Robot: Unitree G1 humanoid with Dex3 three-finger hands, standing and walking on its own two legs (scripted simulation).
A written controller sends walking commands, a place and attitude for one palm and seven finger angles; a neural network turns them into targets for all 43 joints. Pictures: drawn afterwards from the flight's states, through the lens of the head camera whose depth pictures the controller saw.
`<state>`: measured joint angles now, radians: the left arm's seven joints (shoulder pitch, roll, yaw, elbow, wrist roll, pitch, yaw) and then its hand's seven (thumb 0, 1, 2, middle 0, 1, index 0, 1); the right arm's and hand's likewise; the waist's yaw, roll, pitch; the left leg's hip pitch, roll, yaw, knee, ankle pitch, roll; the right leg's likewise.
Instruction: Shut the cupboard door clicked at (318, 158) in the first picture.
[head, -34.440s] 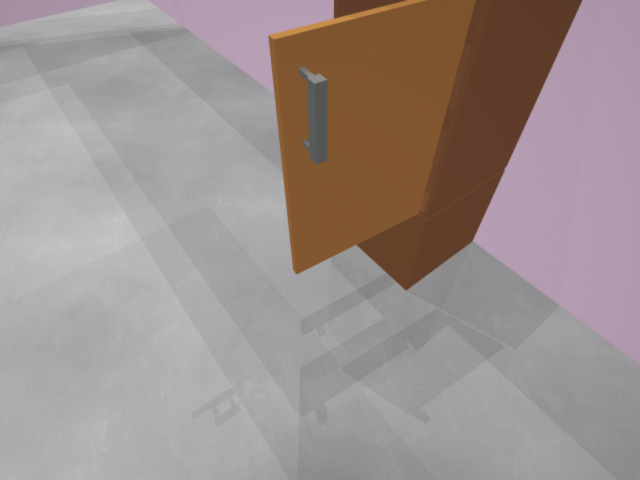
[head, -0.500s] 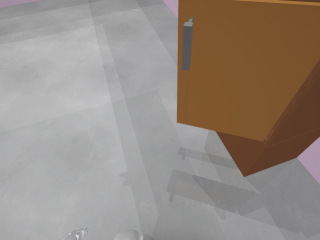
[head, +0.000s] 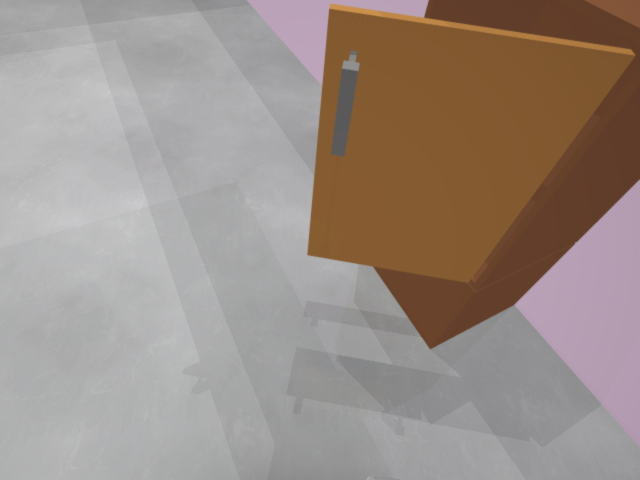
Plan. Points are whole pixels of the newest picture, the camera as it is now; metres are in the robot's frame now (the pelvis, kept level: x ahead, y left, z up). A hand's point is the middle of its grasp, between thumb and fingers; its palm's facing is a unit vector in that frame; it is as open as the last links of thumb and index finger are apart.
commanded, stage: take the last steps up to it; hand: left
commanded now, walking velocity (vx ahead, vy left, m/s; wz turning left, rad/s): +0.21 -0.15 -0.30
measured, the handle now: (345, 105) +0.63 +0.01 +0.12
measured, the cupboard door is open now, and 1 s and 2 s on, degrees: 54 54 54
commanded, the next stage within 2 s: come to a stop and stand still in 0.54 s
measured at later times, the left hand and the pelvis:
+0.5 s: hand out of the picture +0.09 +0.11 -0.17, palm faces -0.08 -0.98 -0.17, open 7.4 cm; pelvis +0.06 -0.07 +0.00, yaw -6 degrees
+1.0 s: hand (271, 409) +0.24 +0.08 -0.18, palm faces -0.08 -0.96 -0.27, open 7.3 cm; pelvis +0.14 -0.12 -0.01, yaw -7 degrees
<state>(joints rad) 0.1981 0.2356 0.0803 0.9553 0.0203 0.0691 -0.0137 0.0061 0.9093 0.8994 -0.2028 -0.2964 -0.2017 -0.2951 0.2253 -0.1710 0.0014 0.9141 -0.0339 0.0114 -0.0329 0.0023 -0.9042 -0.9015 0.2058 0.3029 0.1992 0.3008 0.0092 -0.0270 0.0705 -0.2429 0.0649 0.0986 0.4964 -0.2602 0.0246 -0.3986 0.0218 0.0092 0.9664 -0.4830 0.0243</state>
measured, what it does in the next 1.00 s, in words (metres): walks ahead: right foot, then left foot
